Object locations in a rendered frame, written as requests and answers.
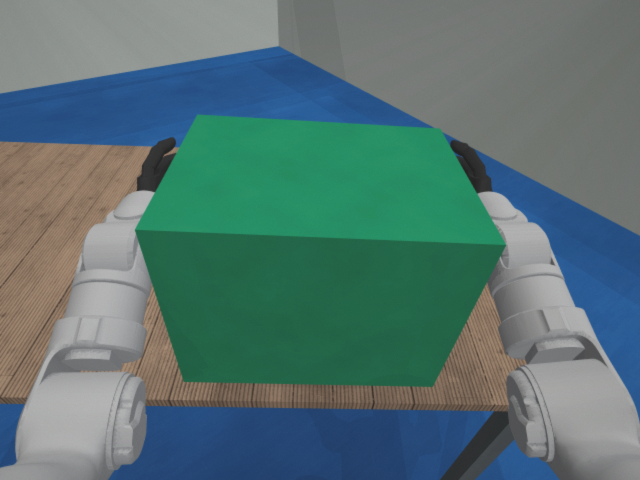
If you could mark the robot right hand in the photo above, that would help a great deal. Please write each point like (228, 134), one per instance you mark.
(473, 166)

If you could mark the carton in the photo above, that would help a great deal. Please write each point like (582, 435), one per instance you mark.
(323, 253)

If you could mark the table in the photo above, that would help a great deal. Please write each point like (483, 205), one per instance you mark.
(52, 194)

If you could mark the robot right upper arm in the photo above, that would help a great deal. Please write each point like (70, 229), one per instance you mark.
(575, 416)

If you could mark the robot left upper arm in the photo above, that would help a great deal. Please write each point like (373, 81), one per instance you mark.
(81, 426)

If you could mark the robot left hand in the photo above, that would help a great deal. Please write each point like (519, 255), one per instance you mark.
(155, 165)

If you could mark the robot left forearm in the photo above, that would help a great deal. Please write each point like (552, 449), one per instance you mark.
(103, 322)

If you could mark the robot right forearm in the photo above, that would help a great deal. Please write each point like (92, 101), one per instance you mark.
(539, 320)

